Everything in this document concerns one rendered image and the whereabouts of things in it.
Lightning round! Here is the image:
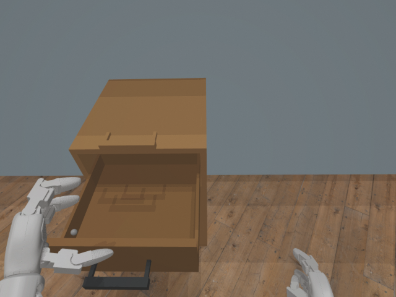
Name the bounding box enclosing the robot left hand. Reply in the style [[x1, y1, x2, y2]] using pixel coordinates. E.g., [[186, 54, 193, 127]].
[[4, 177, 114, 278]]

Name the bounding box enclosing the robot right hand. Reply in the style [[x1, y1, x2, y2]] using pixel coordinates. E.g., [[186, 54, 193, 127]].
[[286, 248, 334, 297]]

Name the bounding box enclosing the left robot forearm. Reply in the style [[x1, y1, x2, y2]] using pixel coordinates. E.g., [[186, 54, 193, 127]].
[[0, 273, 45, 297]]

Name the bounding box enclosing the handle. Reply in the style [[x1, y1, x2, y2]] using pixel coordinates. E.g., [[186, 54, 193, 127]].
[[82, 260, 151, 290], [98, 140, 157, 152]]

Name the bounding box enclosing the drawer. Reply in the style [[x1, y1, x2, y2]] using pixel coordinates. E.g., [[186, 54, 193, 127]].
[[46, 153, 200, 272]]

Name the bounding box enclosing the cabinet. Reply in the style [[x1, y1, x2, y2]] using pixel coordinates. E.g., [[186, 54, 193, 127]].
[[69, 78, 207, 246]]

